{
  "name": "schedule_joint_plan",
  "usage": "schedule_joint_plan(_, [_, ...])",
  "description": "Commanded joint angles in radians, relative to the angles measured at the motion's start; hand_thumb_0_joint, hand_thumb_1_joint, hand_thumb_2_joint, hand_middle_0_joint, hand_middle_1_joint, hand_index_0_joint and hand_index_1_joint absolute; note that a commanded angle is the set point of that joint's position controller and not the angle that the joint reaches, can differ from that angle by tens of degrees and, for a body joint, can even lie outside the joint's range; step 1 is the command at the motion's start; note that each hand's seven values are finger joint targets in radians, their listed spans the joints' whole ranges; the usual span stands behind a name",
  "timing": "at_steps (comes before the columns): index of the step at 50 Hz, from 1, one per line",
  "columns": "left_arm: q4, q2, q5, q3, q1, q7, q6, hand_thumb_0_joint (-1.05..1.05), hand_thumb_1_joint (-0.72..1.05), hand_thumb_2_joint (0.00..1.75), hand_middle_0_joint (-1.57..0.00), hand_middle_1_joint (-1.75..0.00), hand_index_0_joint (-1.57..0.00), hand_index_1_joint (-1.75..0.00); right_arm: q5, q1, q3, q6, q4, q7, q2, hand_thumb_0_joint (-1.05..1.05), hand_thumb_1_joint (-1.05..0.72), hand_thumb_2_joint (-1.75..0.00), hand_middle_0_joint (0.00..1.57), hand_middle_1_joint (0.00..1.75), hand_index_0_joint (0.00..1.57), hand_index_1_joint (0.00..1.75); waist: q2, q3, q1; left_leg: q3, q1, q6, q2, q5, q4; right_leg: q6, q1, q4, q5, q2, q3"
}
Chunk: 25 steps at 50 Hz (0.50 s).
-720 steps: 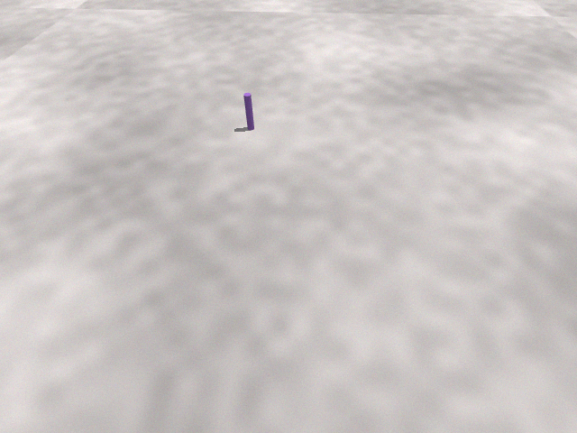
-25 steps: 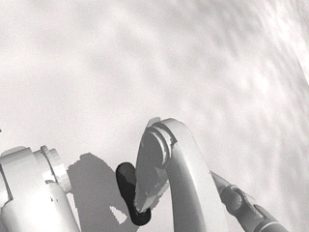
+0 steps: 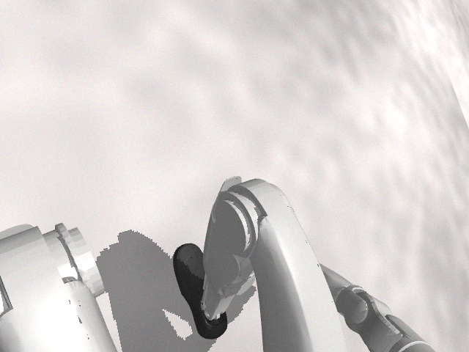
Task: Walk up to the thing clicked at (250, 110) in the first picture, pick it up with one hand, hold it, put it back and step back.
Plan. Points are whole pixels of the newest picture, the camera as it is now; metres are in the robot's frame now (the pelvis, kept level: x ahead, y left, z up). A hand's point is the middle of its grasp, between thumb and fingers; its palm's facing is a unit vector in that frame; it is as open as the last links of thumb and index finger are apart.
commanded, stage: close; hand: left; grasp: from the side
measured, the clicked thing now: out of the picture +0.44 +0.34 -0.17
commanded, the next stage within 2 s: settle in 0.10 s
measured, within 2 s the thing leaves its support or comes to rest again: leaves its support in 0.44 s
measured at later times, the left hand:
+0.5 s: hand out of the picture +0.44 +0.32 -0.14, palm faces +0.38 -0.93 -0.01, open 5.0 cm
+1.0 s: hand out of the picture +0.42 +0.35 -0.03, palm faces +0.37 -0.93 -0.06, open 5.0 cm
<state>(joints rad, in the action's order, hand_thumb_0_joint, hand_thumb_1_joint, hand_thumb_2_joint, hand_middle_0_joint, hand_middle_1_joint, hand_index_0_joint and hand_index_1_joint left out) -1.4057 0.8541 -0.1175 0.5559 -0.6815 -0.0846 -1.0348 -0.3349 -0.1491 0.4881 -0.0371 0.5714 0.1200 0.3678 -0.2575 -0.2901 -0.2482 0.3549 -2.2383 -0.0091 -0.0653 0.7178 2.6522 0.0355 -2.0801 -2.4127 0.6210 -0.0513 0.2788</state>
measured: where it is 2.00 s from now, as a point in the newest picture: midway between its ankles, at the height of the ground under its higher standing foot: (150, 339)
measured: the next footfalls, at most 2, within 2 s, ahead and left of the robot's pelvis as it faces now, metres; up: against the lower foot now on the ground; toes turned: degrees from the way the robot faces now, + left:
none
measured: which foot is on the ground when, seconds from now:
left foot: down 0.00-1.00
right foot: down 0.00-1.00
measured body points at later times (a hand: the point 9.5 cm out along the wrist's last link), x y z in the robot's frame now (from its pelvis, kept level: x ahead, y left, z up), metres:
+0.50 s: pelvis +0.00 +0.00 +0.01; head +0.23 +0.18 +0.34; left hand +0.41 +0.37 -0.14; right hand +0.17 -0.25 -0.04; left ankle +0.08 +0.12 -0.25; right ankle +0.14 -0.11 -0.25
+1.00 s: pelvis +0.01 -0.01 +0.03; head +0.20 +0.14 +0.41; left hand +0.40 +0.40 -0.03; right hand +0.18 -0.24 -0.05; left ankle +0.08 +0.12 -0.25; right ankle +0.14 -0.11 -0.25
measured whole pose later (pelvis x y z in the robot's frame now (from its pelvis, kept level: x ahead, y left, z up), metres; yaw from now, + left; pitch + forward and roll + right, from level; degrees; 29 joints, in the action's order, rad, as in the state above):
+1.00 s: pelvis +0.01 -0.01 +0.03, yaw +4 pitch +24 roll -13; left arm -1.00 0.67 -0.12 0.47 -0.64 -0.16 -0.70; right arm -0.17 0.03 0.25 -0.08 0.60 0.10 0.32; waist -0.09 -0.04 -0.17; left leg 0.22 -2.28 -0.02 -0.06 0.70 2.52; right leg 0.01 -2.14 -2.36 0.66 -0.01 0.19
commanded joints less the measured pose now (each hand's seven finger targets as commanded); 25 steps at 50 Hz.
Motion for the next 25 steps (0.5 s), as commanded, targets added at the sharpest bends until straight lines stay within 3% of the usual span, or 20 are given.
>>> schedule_joint_plan(1, [0.137,0.192,-0.003,0.001,-0.209,-0.012,-0.055,0.0,0.68,1.03,-1.06,-1.04,-1.06,-1.04,-0.003,0.053,-0.116,-0.013,-0.013,-0.022,0.351,0.0,-0.87,-0.89,0.2,0.3,0.2,0.3,0.55,0.593,-0.101,-0.078,0.395,0.026,-0.039,-0.132,-0.329,-0.043,0.27,0.179,-0.166,-0.051,0.057])
schedule_joint_plan(2, [0.142,0.204,-0.004,0.007,-0.203,-0.01,-0.052,0.0,0.7,1.08,-1.12,-1.11,-1.12,-1.11,-0.001,0.057,-0.116,-0.014,-0.011,-0.021,0.351,0.0,-0.87,-0.89,0.2,0.3,0.2,0.3,0.555,0.599,-0.092,-0.081,0.394,0.026,-0.038,-0.133,-0.33,-0.044,0.28,0.181,-0.167,-0.051,0.053])
schedule_joint_plan(4, [0.129,0.175,-0.007,-0.01,-0.215,-0.01,-0.048,0.0,0.66,1.17,-1.2,-1.21,-1.2,-1.21,0.0,0.06,-0.117,-0.015,-0.012,-0.021,0.35,0.0,-0.88,-0.89,0.2,0.3,0.2,0.3,0.54,0.59,-0.105,-0.072,0.399,0.027,-0.04,-0.133,-0.335,-0.045,0.264,0.18,-0.165,-0.051,0.06])
schedule_joint_plan(10, [0.117,0.176,0.001,-0.027,-0.223,-0.006,-0.038,0.0,0.73,1.24,-1.28,-1.3,-1.29,-1.29,-0.001,0.062,-0.113,-0.022,-0.011,-0.023,0.347,0.0,-0.87,-0.89,0.2,0.3,0.2,0.3,0.539,0.588,-0.107,-0.076,0.403,0.025,-0.039,-0.164,-0.326,-0.042,0.28,0.183,-0.191,-0.051,0.054])
schedule_joint_plan(12, [0.128,0.199,0.006,-0.019,-0.241,-0.003,-0.038,0.0,0.75,1.27,-1.27,-1.31,-1.26,-1.32,0.0,0.061,-0.11,-0.023,-0.013,-0.023,0.347,0.0,-0.88,-0.9,0.2,0.3,0.2,0.3,0.551,0.58,-0.104,-0.075,0.396,0.026,-0.04,-0.161,-0.33,-0.043,0.278,0.182,-0.185,-0.051,0.056])
schedule_joint_plan(14, [0.144,0.211,0.005,0.001,-0.21,-0.003,-0.038,0.0,0.76,1.31,-1.32,-1.37,-1.31,-1.38,0.0,0.061,-0.114,-0.025,-0.016,-0.023,0.346,0.0,-0.89,-0.9,0.2,0.3,0.2,0.3,0.57,0.598,-0.083,-0.075,0.424,0.03,-0.042,-0.166,-0.338,-0.045,0.274,0.18,-0.182,-0.051,0.054])
schedule_joint_plan(17, [0.186,0.187,-0.007,-0.003,-0.232,-0.013,-0.039,0.0,0.76,1.36,-1.39,-1.43,-1.38,-1.44,0.002,0.061,-0.12,-0.025,-0.018,-0.023,0.351,0.0,-0.89,-0.9,0.2,0.3,0.2,0.3,0.591,0.609,-0.096,-0.066,0.442,0.034,-0.043,-0.169,-0.347,-0.045,0.265,0.173,-0.187,-0.048,0.058])
schedule_joint_plan(19, [0.223,0.212,-0.004,0.006,-0.244,-0.019,-0.034,0.0,0.72,1.36,-1.4,-1.45,-1.4,-1.46,0.003,0.07,-0.126,-0.028,-0.016,-0.023,0.352,0.0,-0.89,-0.9,0.2,0.3,0.2,0.3,0.614,0.636,-0.09,-0.07,0.46,0.037,-0.043,-0.184,-0.351,-0.046,0.274,0.171,-0.195,-0.047,0.056])
schedule_joint_plan(24, [0.301,0.199,-0.002,0.001,-0.233,-0.032,0.002,0.0,0.67,1.37,-1.4,-1.46,-1.39,-1.47,0.016,0.084,-0.152,-0.031,-0.014,-0.025,0.336,0.0,-0.89,-0.9,0.2,0.3,0.2,0.3,0.618,0.654,-0.067,-0.101,0.428,0.028,-0.038,-0.163,-0.352,-0.05,0.276,0.186,-0.185,-0.044,0.032])
schedule_joint_plan(25, [0.297,0.196,-0.009,0.016,-0.226,-0.029,0.013,0.0,0.66,1.37,-1.41,-1.47,-1.4,-1.48,0.019,0.098,-0.158,-0.031,-0.015,-0.025,0.336,0.0,-0.89,-0.9,0.2,0.3,0.2,0.3,0.606,0.67,-0.064,-0.105,0.423,0.026,-0.035,-0.163,-0.351,-0.049,0.289,0.193,-0.187,-0.044,0.03])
